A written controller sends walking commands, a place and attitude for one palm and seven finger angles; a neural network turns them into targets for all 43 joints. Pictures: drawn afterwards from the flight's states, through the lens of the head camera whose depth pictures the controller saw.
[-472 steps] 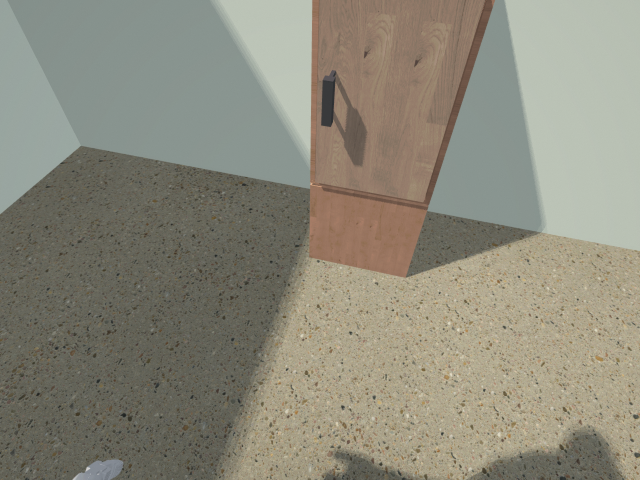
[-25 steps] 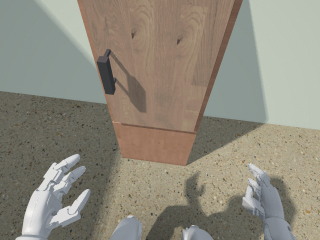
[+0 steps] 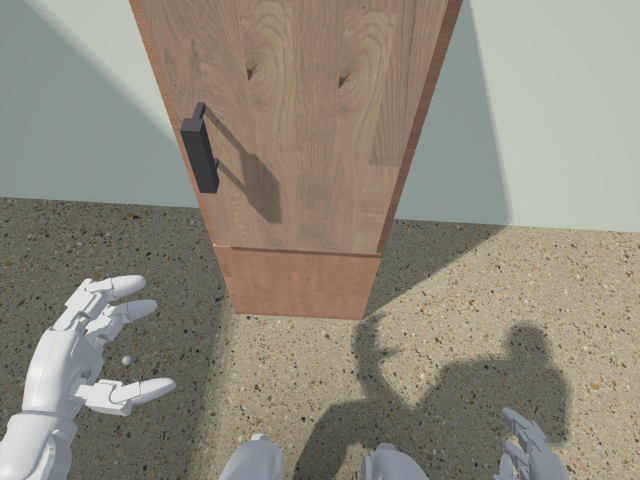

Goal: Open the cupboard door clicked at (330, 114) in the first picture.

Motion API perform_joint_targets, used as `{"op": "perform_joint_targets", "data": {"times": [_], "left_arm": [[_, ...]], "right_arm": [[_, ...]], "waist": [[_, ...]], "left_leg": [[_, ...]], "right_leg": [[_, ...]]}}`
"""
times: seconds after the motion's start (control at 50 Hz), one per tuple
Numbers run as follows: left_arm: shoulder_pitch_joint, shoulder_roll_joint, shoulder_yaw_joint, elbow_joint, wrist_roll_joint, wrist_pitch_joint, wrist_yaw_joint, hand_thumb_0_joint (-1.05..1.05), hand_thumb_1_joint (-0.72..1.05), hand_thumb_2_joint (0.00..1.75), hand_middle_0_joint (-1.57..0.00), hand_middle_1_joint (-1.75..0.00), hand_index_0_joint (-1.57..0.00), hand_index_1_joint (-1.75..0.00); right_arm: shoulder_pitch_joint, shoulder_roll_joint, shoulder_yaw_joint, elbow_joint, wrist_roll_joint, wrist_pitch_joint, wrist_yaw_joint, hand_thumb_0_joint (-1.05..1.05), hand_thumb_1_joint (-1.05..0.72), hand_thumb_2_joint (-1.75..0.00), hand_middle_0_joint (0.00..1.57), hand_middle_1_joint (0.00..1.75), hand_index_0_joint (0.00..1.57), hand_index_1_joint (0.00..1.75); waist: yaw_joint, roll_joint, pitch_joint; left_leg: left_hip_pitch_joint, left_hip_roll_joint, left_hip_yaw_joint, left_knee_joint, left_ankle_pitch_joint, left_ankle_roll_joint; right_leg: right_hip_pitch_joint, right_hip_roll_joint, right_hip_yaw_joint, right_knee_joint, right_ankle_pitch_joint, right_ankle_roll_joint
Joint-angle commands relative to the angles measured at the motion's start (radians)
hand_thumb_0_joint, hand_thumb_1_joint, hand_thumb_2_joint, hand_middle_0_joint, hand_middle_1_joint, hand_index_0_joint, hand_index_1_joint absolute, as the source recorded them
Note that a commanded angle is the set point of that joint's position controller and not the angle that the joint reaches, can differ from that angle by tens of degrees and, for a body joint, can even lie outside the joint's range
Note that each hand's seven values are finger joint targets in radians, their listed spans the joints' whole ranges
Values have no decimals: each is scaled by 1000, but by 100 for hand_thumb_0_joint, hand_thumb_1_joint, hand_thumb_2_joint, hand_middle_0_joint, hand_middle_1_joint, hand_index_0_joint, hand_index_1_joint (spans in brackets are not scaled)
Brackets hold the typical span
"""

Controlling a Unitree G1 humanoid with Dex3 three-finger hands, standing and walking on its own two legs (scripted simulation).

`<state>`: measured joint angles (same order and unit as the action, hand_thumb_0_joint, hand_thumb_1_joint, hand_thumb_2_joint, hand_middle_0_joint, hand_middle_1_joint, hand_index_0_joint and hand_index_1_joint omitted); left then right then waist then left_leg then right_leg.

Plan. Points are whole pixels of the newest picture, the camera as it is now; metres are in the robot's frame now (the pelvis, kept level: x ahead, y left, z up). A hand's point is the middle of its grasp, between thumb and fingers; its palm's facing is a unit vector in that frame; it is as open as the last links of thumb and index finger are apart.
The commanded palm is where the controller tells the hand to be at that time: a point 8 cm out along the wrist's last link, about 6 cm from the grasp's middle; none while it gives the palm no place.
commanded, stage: raise the hand with hooked fingers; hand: left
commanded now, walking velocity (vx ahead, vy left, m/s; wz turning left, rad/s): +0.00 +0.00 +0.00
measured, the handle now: (204, 148) +0.57 +0.21 +0.05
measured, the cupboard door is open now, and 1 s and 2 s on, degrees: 0 0 0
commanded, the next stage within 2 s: move the hooked fingers beside the handle in 1.10 s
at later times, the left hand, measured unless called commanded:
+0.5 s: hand (78, 309) +0.28 +0.28 +0.07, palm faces +0.02 -1.00 -0.06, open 13.9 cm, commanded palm +0.26 +0.33 +0.07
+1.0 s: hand (91, 294) +0.30 +0.27 +0.07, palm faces +0.02 -1.00 -0.06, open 14.0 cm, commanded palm +0.27 +0.32 +0.07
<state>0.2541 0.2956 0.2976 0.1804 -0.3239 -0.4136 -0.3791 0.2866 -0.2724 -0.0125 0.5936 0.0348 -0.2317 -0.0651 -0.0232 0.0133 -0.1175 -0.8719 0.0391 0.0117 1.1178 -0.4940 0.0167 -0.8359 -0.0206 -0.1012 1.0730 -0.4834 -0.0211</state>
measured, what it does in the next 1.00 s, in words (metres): stands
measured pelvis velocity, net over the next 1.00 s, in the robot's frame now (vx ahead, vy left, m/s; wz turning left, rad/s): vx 0.01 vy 0.00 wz -0.01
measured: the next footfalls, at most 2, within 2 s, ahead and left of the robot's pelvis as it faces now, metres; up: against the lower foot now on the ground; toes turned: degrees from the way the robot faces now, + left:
none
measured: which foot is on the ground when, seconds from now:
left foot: down 0.00-1.00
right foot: down 0.00-1.00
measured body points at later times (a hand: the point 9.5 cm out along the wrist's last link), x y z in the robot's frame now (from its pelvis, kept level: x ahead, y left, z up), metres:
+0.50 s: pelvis +0.01 +0.01 +0.01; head +0.08 +0.03 +0.46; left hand +0.28 +0.34 +0.07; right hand +0.18 -0.22 -0.06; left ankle +0.03 +0.11 -0.66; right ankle +0.03 -0.11 -0.66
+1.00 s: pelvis +0.01 +0.00 +0.02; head +0.08 +0.01 +0.46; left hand +0.29 +0.33 +0.08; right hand +0.15 -0.26 -0.06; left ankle +0.03 +0.11 -0.66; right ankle +0.03 -0.11 -0.66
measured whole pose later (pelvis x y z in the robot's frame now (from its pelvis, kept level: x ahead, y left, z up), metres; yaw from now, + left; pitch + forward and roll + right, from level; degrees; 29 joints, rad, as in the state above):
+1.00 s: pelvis +0.01 +0.00 +0.02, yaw +0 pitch +13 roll -2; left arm -0.02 0.41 0.44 0.45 -0.35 -0.36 -0.51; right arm 0.29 -0.28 0.03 0.56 0.03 -0.18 -0.06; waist -0.03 0.01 -0.10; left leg -0.77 0.04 0.02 1.01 -0.46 0.02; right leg -0.74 -0.01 -0.09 0.96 -0.45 -0.02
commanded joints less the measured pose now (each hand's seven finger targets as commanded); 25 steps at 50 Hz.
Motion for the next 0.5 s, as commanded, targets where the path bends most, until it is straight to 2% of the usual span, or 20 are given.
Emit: {"op": "perform_joint_targets", "data": {"times": [0.0, 0.04, 0.1, 0.12, 0.16, 0.22, 0.34, 0.38, 0.42, 0.48], "left_arm": [[-96, 188, 104, -196, -31, -61, -5, 0, -29, 39, -29, -107, -29, -107], [-120, 203, 115, -190, -30, -53, -6, 0, -34, 37, -29, -110, -29, -110], [-135, 195, 103, -190, -26, -43, -11, 0, -41, 34, -29, -114, -29, -114], [-149, 205, 110, -184, -27, -37, -12, 0, -43, 33, -29, -115, -29, -115], [-170, 220, 118, -175, -28, -27, -25, 0, -48, 31, -30, -118, -30, -118], [-206, 231, 129, -141, -30, -9, -39, 0, -50, 30, -30, -120, -30, -120], [-301, 283, 161, -97, -39, 13, -77, 0, -50, 30, -30, -120, -30, -120], [-326, 290, 170, -58, -42, 22, -90, 0, -50, 30, -30, -120, -30, -120], [-358, 301, 181, -29, -50, 26, -103, 0, -50, 30, -30, -120, -30, -120], [-396, 333, 201, 7, -49, 31, -124, 0, -50, 30, -30, -120, -30, -120]], "right_arm": [[-57, -130, -42, -172, 3, -61, -9, 0, -90, -90, 20, 30, 20, 30], [-52, -135, -39, -173, -1, -57, -8, 0, -90, -90, 20, 30, 20, 30], [-48, -136, -36, -178, 1, -53, -2, 0, -90, -90, 20, 30, 20, 30], [-46, -139, -35, -178, 0, -51, -1, 0, -90, -90, 20, 30, 20, 30], [-40, -142, -31, -181, -1, -46, -1, 0, -90, -90, 20, 30, 20, 30], [-37, -147, -28, -182, 1, -40, -1, 0, -90, -90, 20, 30, 20, 30], [-29, -154, -19, -180, -1, -35, -4, 0, -90, -90, 20, 30, 20, 30], [-26, -155, -18, -177, 0, -28, -5, 0, -90, -90, 20, 30, 20, 30], [-30, -157, -16, -175, 2, -26, -7, 0, -90, -90, 20, 30, 20, 30], [-18, -161, -16, -171, 2, -21, -11, 0, -90, -90, 20, 30, 20, 30]], "waist": [[18, 50, -213], [22, 80, -217], [18, 115, -220], [14, 95, -214], [15, 116, -225], [9, 91, -214], [11, 116, -236], [6, 85, -232], [6, 80, -227], [9, 92, -247]], "left_leg": [[174, -36, -54, -215, 180, 8], [192, -35, -59, -218, 219, 5], [239, -31, -65, -234, 247, -3], [237, -30, -68, -239, 241, -4], [257, -28, -69, -237, 280, -7], [263, -26, -76, -247, 277, -10], [306, -22, -86, -249, 354, -20], [301, -22, -83, -256, 331, -18], [286, -26, -79, -261, 300, -14], [305, -25, -77, -262, 331, -15]], "right_leg": [[139, 37, 49, -186, 83, -3], [141, 42, 39, -171, 124, -10], [134, 44, 28, -174, 152, -9], [138, 44, 24, -179, 149, -8], [141, 48, 24, -177, 181, -11], [140, 50, 18, -186, 180, -9], [147, 57, 16, -182, 220, -16], [152, 55, 15, -195, 214, -12], [163, 53, 20, -205, 202, -11], [169, 54, 23, -206, 218, -13]]}}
